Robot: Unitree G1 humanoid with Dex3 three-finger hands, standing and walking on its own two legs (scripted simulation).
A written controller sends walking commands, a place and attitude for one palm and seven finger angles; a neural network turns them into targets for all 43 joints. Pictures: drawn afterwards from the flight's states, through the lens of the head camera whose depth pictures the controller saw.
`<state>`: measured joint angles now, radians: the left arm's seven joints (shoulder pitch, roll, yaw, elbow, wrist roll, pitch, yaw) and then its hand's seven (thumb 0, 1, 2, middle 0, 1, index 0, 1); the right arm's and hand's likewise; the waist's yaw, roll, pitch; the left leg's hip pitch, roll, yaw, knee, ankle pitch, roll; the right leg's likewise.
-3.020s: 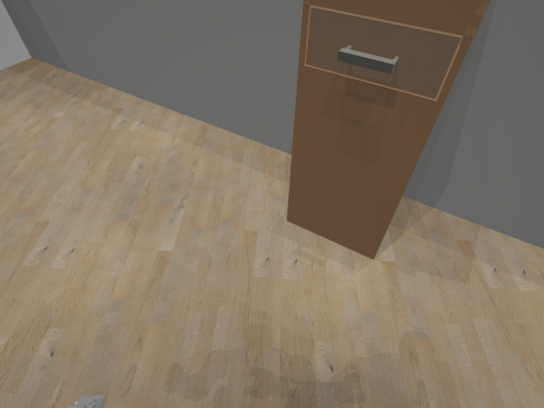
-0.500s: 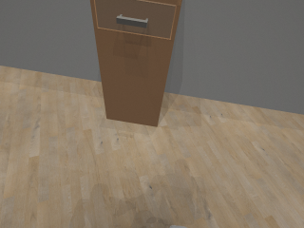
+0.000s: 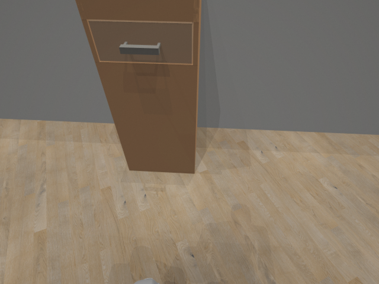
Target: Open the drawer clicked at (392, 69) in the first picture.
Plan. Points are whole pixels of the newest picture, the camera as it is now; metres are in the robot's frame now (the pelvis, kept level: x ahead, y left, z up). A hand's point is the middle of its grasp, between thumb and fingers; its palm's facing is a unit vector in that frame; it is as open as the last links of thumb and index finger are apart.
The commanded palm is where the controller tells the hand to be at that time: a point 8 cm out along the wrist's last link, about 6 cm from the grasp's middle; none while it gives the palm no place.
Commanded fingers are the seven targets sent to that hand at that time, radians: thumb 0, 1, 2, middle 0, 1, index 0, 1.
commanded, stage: take the last steps up to it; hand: left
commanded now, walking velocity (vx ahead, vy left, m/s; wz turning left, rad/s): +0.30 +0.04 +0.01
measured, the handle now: (141, 47) +0.91 +0.22 +0.09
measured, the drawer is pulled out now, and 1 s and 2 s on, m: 0.00 0.00 0.00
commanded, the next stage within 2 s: come to a stop and stand still in 0.76 s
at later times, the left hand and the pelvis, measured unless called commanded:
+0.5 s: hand (99, 259) +0.22 +0.25 -0.17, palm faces +0.05 -0.98 -0.20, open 7.3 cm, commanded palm none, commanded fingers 0.00 0.90 0.90 -0.20 -0.30 -0.20 -0.30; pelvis +0.18 +0.06 +0.00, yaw -1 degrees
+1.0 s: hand (124, 238) +0.29 +0.20 -0.19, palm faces +0.09 -0.99 -0.10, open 7.4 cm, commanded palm none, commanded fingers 0.00 0.90 0.90 -0.20 -0.30 -0.20 -0.30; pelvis +0.36 +0.07 -0.01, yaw +0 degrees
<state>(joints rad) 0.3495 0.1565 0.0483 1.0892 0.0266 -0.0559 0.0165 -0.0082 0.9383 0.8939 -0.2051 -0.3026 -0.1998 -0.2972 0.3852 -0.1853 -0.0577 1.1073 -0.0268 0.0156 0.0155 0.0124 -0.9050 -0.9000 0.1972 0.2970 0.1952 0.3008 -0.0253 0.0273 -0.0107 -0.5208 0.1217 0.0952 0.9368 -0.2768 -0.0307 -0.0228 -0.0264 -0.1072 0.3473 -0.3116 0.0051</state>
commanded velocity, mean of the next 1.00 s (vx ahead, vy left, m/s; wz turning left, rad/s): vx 0.16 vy -0.01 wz -0.02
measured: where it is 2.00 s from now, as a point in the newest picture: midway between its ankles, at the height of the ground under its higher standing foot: (185, 280)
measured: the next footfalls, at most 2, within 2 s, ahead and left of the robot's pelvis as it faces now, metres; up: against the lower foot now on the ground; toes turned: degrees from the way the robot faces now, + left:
left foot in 0.18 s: +0.22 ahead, +0.17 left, +0.00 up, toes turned +10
right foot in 0.60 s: +0.31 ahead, -0.06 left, +0.00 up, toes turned -9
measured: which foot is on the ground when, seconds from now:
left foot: up 0.00-0.16, down 0.18-0.62, up 0.64-0.96, down 0.98-1.00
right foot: down 0.00-0.18, up 0.20-0.58, down 0.60-1.00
